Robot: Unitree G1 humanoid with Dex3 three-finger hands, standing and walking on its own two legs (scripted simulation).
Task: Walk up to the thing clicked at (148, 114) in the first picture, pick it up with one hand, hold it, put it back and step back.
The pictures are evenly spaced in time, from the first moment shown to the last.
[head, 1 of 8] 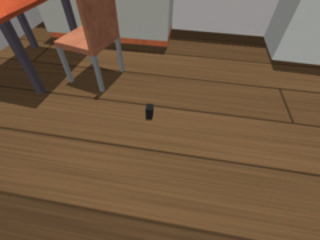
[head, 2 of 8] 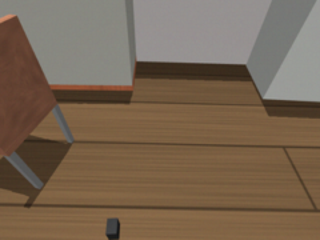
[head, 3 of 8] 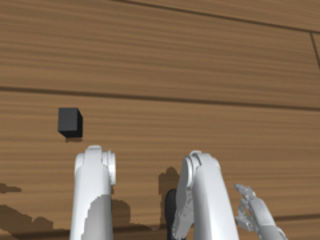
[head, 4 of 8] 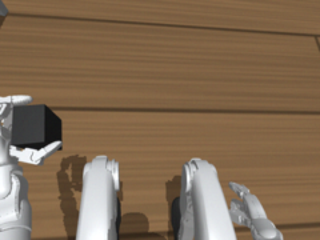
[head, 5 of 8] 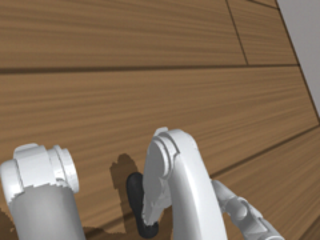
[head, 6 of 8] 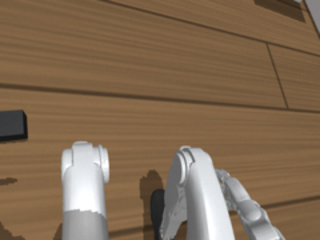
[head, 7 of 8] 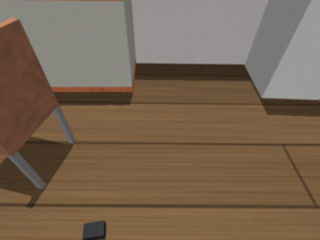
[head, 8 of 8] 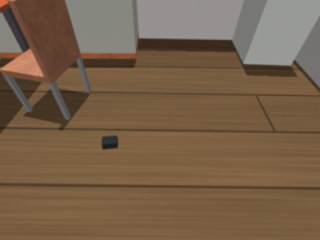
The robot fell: no
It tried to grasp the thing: yes
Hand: left
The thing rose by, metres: 0.70
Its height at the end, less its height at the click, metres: -0.03
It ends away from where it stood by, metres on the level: 0.12
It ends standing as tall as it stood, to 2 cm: no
